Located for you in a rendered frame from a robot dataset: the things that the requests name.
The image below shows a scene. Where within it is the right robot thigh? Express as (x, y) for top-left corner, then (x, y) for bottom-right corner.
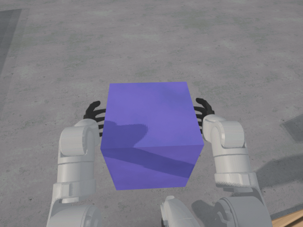
(160, 199), (200, 227)

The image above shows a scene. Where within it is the right robot hand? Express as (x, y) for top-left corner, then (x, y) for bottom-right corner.
(194, 98), (214, 134)

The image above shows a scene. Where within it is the robot left upper arm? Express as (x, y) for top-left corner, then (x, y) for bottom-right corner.
(47, 205), (102, 227)

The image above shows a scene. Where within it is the right robot forearm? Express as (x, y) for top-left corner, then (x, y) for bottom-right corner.
(202, 114), (273, 227)

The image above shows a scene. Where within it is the left robot forearm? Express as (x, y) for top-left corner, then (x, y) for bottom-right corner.
(46, 119), (100, 227)

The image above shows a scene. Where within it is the left robot hand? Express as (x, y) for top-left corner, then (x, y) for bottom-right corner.
(83, 101), (106, 137)

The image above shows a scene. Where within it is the carton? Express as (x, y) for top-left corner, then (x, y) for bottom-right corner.
(100, 82), (204, 190)

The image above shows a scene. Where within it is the robot right upper arm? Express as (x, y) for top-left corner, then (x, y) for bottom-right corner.
(214, 196), (272, 227)

